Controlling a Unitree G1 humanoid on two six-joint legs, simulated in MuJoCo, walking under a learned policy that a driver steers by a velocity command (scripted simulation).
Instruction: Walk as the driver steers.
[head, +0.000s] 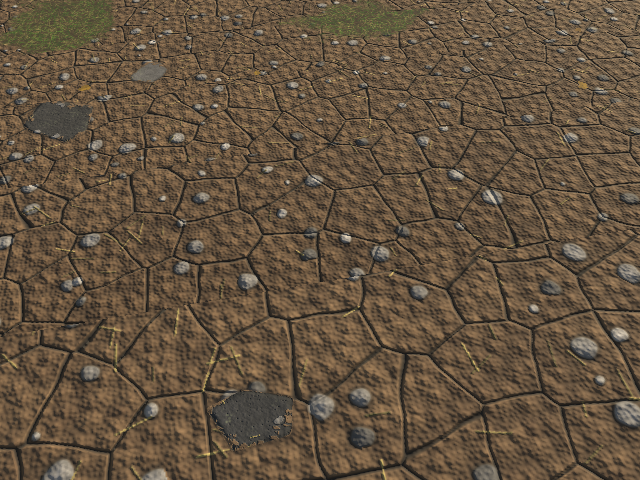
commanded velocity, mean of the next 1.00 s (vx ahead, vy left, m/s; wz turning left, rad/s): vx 0.50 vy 0.00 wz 0.55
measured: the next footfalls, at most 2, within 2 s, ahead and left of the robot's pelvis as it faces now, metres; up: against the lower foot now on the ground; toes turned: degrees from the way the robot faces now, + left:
left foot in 0.34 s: +0.35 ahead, +0.16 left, +0.00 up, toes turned +15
right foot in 0.80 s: +0.69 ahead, +0.07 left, +0.00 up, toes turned +26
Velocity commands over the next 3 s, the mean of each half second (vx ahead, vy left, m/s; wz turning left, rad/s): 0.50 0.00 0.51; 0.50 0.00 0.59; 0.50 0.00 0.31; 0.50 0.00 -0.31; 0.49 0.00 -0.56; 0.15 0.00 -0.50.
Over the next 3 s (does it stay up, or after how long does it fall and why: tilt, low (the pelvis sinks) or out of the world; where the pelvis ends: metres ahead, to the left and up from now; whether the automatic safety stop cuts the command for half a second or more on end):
stays up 1.41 0.56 -0.18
